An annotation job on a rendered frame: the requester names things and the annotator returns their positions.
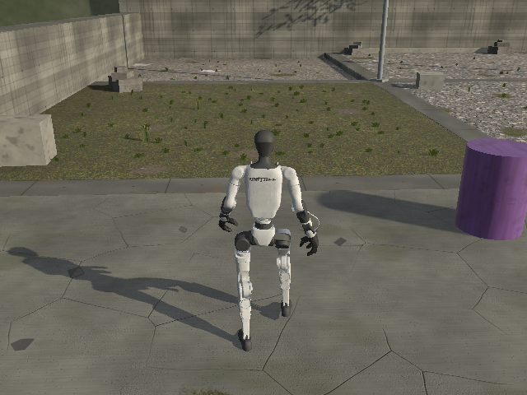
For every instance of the right robot upper arm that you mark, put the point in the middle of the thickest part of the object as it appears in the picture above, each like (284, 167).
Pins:
(290, 174)

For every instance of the right robot foot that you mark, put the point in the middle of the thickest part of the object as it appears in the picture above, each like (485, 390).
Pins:
(286, 310)

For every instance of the right robot hand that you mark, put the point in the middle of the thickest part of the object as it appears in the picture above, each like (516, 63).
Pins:
(314, 243)

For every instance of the right robot thigh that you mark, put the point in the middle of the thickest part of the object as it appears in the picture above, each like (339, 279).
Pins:
(282, 239)

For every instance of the left robot hand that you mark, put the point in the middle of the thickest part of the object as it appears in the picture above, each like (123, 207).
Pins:
(226, 228)

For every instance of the right robot forearm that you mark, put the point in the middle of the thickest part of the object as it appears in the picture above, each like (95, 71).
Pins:
(305, 221)

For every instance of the left robot forearm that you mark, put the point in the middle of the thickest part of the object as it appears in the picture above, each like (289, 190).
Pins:
(225, 212)

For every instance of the left robot upper arm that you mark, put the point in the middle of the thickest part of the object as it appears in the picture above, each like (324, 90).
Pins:
(233, 186)

